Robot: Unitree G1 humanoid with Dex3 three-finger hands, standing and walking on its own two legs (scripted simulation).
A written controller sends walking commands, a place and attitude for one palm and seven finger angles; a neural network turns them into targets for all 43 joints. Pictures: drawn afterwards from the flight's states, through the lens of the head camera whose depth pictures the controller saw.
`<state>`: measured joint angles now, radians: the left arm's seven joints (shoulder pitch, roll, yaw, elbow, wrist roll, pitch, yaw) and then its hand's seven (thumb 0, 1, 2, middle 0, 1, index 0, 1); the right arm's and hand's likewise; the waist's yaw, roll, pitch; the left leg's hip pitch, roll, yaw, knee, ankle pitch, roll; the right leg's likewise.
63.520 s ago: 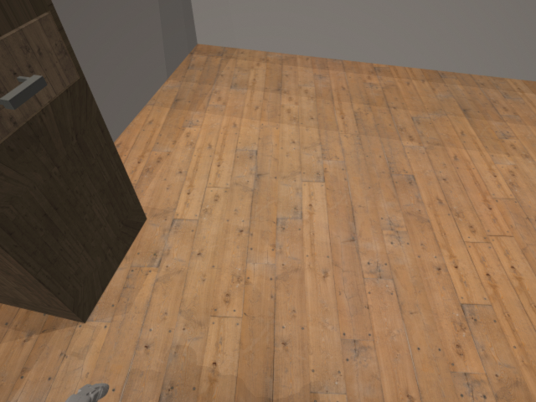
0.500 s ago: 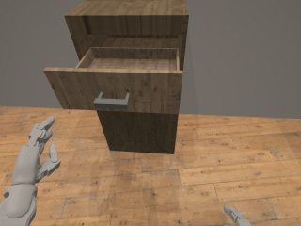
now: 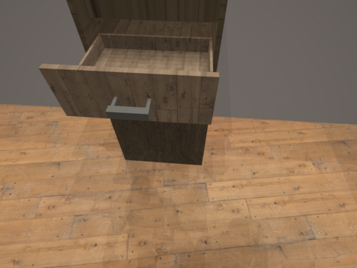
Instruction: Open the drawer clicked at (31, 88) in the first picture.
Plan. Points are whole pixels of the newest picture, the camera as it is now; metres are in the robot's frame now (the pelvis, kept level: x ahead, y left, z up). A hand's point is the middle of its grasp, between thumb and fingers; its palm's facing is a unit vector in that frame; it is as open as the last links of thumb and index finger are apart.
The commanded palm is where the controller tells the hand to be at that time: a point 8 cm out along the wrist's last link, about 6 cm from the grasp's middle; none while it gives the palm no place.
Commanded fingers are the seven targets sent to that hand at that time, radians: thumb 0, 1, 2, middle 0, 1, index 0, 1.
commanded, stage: let the arm hang, fingers relaxed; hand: left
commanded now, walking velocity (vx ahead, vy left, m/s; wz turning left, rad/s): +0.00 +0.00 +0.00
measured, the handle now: (130, 107) +0.50 +0.17 +0.05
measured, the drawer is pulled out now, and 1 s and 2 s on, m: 0.29 0.29 0.29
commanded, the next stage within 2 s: look to check the result in 0.50 s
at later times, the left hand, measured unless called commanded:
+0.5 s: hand out of the picture -0.01 +0.15 -0.17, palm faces +0.02 -0.98 -0.18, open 7.4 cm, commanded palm none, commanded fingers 0.00 0.90 0.90 -0.20 -0.30 -0.20 -0.30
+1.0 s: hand out of the picture -0.01 +0.14 -0.17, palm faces +0.02 -0.99 -0.17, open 7.4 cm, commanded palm none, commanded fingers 0.00 0.90 0.90 -0.20 -0.30 -0.20 -0.30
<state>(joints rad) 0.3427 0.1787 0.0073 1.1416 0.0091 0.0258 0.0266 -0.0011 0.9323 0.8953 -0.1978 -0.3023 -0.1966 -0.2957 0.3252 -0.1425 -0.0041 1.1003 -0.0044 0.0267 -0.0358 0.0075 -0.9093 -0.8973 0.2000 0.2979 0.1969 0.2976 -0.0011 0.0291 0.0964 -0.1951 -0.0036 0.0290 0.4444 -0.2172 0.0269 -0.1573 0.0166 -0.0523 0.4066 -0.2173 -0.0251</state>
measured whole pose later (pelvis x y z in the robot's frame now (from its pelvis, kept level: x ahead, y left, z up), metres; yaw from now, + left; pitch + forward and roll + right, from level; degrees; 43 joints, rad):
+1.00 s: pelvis +0.00 -0.02 +0.00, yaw -1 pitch -2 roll +0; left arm 0.28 0.11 0.01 1.14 0.01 0.00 0.03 0.01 0.91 0.90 -0.20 -0.30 -0.20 -0.30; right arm 0.30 -0.10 -0.01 1.13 -0.01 0.01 -0.04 0.00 -0.91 -0.90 0.20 0.30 0.20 0.30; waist -0.01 0.02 0.07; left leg -0.18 0.02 0.04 0.42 -0.21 0.00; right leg -0.15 0.04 -0.04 0.40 -0.21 -0.05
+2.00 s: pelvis +0.01 -0.02 +0.00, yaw -1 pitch -2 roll +0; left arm 0.25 0.13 0.01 1.14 0.01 0.00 0.03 0.01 0.91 0.90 -0.20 -0.30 -0.20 -0.30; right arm 0.27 -0.12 -0.02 1.14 -0.01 0.01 -0.04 0.00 -0.91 -0.90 0.20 0.30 0.20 0.30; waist -0.01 0.03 0.08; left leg -0.15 0.02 0.04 0.39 -0.21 -0.01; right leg -0.13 0.04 -0.04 0.38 -0.22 -0.05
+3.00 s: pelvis +0.02 -0.03 +0.00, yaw -1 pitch -2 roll +0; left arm 0.20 0.19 0.03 1.13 0.01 -0.01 0.02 0.01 0.91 0.90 -0.20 -0.30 -0.20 -0.30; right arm 0.22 -0.19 -0.02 1.13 -0.01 0.02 -0.04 0.00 -0.91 -0.90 0.20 0.30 0.20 0.30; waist -0.01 0.03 0.08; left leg -0.13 0.04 0.03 0.36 -0.20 -0.02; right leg -0.10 0.06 -0.04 0.34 -0.21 -0.07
